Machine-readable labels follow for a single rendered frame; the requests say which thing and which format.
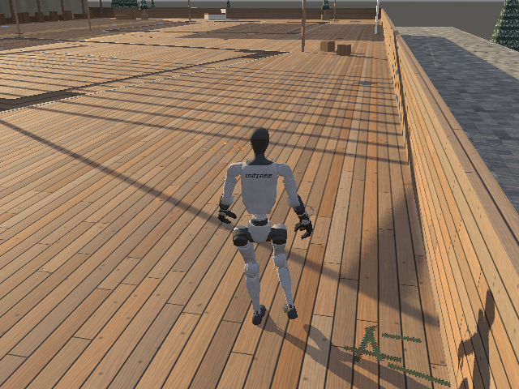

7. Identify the robot left upper arm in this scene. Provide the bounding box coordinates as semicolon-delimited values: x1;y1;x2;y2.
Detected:
221;162;242;206

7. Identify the right robot hand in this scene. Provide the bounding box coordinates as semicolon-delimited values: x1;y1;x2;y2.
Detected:
294;221;313;239

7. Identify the left robot hand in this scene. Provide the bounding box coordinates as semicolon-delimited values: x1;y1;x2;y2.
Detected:
217;211;237;224

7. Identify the robot right forearm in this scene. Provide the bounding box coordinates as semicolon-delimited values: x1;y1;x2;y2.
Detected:
293;195;310;225

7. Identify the robot left thigh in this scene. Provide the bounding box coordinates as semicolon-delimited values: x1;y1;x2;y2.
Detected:
233;225;260;278

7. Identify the robot torso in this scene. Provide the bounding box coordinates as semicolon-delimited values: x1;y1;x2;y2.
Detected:
240;159;278;243

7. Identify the robot left forearm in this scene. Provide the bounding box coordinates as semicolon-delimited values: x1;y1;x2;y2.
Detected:
219;193;230;216

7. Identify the robot right upper arm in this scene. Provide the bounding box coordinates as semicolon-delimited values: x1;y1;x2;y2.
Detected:
276;163;300;207

